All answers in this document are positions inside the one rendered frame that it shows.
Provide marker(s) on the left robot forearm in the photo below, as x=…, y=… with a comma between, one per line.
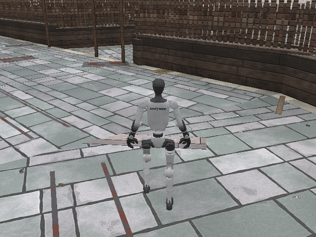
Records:
x=132, y=131

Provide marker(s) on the left robot hand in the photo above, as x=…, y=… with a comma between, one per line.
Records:
x=129, y=141

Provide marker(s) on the robot left upper arm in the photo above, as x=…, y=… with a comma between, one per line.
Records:
x=139, y=113

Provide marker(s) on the robot right upper arm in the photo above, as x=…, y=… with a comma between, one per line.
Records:
x=176, y=112

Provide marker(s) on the right robot thigh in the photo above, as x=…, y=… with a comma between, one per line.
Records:
x=169, y=152

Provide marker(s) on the right robot hand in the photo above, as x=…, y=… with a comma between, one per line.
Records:
x=188, y=141

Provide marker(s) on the right robot forearm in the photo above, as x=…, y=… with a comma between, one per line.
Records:
x=184, y=131

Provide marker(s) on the left robot shin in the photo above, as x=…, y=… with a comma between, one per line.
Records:
x=146, y=170

